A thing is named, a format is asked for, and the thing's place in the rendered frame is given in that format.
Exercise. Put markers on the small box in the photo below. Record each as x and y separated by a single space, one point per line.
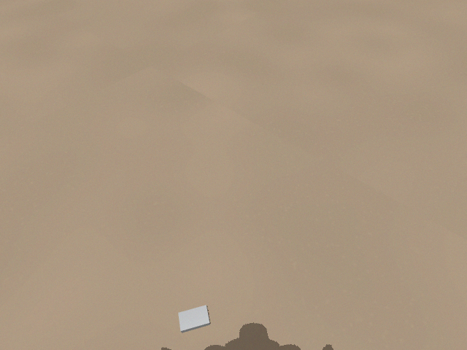
193 318

